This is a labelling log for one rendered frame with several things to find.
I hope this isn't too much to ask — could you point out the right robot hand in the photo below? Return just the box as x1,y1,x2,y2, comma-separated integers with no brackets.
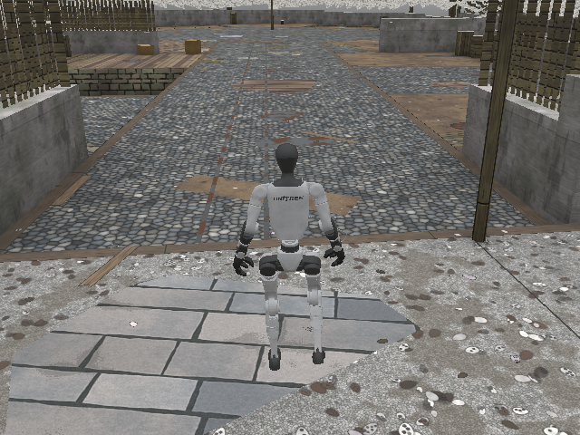
324,248,345,266

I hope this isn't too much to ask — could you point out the robot right upper arm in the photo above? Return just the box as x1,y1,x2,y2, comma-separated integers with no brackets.
306,182,334,232

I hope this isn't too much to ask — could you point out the robot left shin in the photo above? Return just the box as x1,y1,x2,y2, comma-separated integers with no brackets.
265,300,279,359

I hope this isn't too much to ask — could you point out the left robot hand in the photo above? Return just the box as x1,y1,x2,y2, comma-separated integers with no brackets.
233,255,254,276

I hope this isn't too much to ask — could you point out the robot left forearm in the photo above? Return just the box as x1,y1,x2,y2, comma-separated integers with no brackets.
235,221,254,259

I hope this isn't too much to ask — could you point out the robot left upper arm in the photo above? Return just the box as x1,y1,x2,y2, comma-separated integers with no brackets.
244,183,269,234

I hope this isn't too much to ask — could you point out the robot head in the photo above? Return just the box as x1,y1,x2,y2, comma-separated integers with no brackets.
272,143,304,187

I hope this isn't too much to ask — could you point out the robot right forearm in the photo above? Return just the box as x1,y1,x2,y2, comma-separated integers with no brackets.
324,218,343,252

